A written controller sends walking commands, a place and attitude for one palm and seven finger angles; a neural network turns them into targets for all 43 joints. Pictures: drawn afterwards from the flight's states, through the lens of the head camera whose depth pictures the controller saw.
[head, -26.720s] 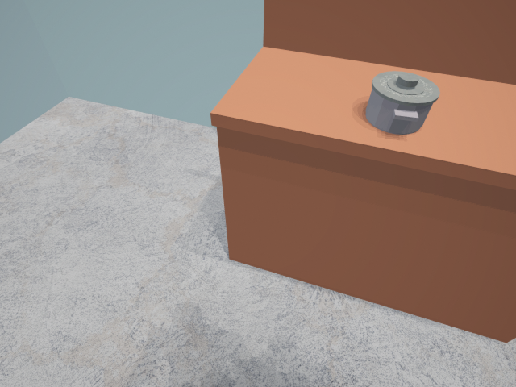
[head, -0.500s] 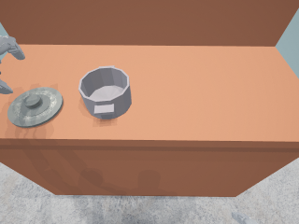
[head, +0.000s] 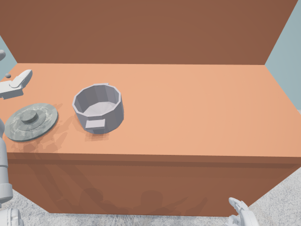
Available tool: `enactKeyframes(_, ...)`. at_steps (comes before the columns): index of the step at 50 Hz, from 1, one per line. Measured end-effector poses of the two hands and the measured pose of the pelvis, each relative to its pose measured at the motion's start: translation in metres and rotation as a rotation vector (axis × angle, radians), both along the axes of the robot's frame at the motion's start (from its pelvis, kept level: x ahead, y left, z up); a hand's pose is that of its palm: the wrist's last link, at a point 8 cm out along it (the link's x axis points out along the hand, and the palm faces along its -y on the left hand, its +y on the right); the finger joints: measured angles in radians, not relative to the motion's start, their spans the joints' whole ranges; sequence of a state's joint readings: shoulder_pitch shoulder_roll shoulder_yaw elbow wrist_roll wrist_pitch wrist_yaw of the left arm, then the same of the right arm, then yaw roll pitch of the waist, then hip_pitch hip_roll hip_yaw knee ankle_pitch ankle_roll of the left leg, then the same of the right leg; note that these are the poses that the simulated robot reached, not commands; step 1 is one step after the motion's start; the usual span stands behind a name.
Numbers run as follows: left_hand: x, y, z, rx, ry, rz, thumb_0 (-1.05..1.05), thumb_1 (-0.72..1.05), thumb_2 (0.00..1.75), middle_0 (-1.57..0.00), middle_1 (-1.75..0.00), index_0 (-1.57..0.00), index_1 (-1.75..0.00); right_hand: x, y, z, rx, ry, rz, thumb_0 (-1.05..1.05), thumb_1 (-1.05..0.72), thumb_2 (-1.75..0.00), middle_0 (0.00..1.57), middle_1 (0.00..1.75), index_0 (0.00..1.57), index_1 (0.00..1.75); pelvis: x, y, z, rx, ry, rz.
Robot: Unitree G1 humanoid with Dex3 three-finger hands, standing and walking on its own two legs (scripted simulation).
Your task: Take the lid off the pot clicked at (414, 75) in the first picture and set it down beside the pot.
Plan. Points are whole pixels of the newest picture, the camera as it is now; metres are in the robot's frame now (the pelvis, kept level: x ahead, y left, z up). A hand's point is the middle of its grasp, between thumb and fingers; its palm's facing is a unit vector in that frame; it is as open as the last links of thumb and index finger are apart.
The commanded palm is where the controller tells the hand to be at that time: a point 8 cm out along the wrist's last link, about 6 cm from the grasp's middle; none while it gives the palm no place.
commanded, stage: draw the hand back to the body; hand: left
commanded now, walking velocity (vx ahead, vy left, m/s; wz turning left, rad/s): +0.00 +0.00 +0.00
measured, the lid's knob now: (29, 116) +0.40 +0.43 +0.04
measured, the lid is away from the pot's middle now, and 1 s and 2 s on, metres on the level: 0.23 0.23 0.23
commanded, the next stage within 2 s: step back with the hand held close in 1.36 s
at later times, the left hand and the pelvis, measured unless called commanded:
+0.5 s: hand (6, 98) +0.28 +0.29 +0.25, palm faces +0.56 -0.80 -0.24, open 8.1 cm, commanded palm +0.22 +0.32 +0.24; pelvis +0.01 -0.01 +0.00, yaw +0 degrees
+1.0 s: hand out of the picture +0.20 +0.27 +0.24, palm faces +0.46 -0.84 -0.29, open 7.5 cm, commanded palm +0.14 +0.31 +0.23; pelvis -0.01 +0.01 +0.00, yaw +1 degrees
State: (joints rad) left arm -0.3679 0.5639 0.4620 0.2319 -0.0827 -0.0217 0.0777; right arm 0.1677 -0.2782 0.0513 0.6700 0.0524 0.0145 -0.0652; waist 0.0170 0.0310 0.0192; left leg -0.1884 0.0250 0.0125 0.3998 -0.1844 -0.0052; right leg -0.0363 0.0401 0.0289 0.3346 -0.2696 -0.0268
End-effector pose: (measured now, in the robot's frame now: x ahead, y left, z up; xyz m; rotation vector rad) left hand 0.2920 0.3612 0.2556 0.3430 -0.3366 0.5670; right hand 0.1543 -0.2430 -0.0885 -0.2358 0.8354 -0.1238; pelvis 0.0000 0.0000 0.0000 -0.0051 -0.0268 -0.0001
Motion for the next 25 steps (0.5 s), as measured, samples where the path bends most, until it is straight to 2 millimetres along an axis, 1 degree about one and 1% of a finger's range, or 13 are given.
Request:
enactKeyframes(5,-0.013,-0.003,-0.003,0.01,0.007,0.018,0.0,0.21,0.78,-0.34,-0.65,-0.34,-0.65,0.003,-0.019,-0.002,-0.02,0.013,-0.02,0.01,-0.9,-0.9,0.2,0.3,0.2,0.3,0.005,-0.006,0.0,0.003,-0.003,0.002)
enactKeyframes(10,-0.028,-0.01,-0.003,0.028,-0.014,0.022,0.01,0.32,0.8,-0.32,-0.59,-0.32,-0.59,0.012,-0.024,0.0,-0.026,-0.011,-0.019,0.01,-0.91,-0.9,0.2,0.3,0.2,0.3,0.008,-0.009,-0.001,0.005,-0.009,0.004)
enactKeyframes(15,-0.039,-0.017,-0.005,0.04,-0.029,0.009,0.01,0.44,0.82,-0.3,-0.53,-0.29,-0.53,0.025,-0.015,0.003,-0.007,-0.049,0.0,0.01,-0.91,-0.9,0.2,0.3,0.2,0.3,0.009,-0.01,-0.001,0.007,-0.014,0.009)
enactKeyframes(20,-0.05,-0.026,-0.006,0.053,-0.048,-0.014,0.01,0.56,0.84,-0.27,-0.47,-0.27,-0.47,0.037,0.001,0.007,0.022,-0.092,0.028,0.01,-0.91,-0.9,0.2,0.3,0.2,0.3,0.008,-0.008,-0.001,0.007,-0.02,0.01)
enactKeyframes(25,-0.061,-0.032,-0.006,0.065,-0.061,-0.036,0.01,0.68,0.87,-0.25,-0.41,-0.25,-0.41,0.044,0.017,0.01,0.044,-0.118,0.056,0.01,-0.91,-0.9,0.2,0.3,0.2,0.3,0.007,-0.005,0.0,0.007,-0.028,0.009)
